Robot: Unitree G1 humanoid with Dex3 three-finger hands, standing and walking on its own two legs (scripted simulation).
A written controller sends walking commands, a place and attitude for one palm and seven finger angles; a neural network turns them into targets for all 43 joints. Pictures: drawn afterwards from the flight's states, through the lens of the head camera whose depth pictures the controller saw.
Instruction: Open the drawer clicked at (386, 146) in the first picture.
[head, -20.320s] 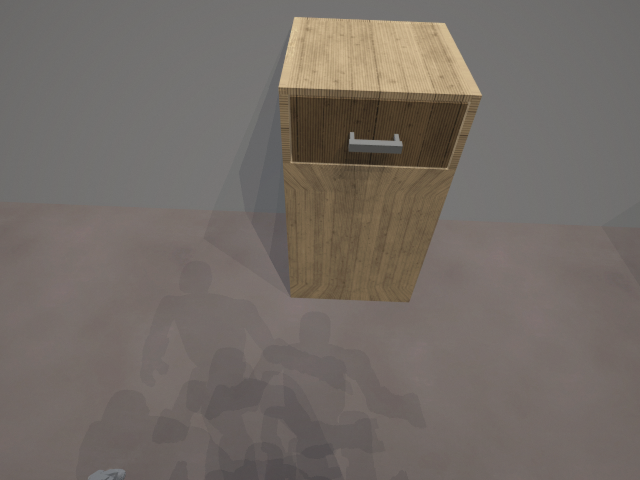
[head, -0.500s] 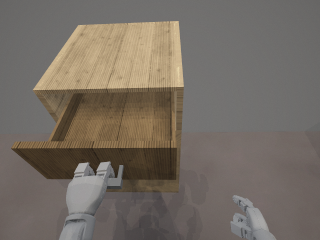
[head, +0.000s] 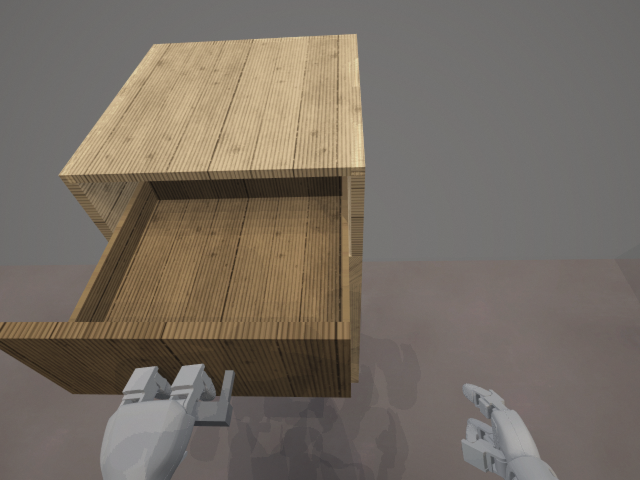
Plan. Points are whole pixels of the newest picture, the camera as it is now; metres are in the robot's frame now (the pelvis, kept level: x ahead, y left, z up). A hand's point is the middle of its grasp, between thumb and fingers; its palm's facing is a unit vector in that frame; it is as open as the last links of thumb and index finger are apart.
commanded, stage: pull the drawer open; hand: left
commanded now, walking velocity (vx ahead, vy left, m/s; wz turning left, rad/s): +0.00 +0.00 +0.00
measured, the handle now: (181, 395) +0.22 +0.19 +0.01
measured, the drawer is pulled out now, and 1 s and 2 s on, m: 0.25 0.30 0.28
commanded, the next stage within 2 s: open the thumb to release the handle in 0.60 s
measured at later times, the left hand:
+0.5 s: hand out of the picture +0.12 +0.19 -0.01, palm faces -0.07 -0.15 -0.99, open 5.6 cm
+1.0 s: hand out of the picture +0.12 +0.19 -0.01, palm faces -0.04 -0.14 -0.99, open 7.8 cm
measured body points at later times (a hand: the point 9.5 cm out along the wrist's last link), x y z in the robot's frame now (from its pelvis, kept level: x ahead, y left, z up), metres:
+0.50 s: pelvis -0.01 -0.01 -0.01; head +0.03 -0.05 +0.43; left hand +0.11 +0.20 +0.05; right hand +0.21 -0.21 -0.10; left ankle -0.02 +0.10 -0.68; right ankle -0.01 -0.07 -0.68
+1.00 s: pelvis -0.01 -0.01 -0.02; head +0.03 -0.06 +0.43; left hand +0.12 +0.19 +0.05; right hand +0.21 -0.21 -0.12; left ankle -0.02 +0.10 -0.68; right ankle -0.01 -0.07 -0.68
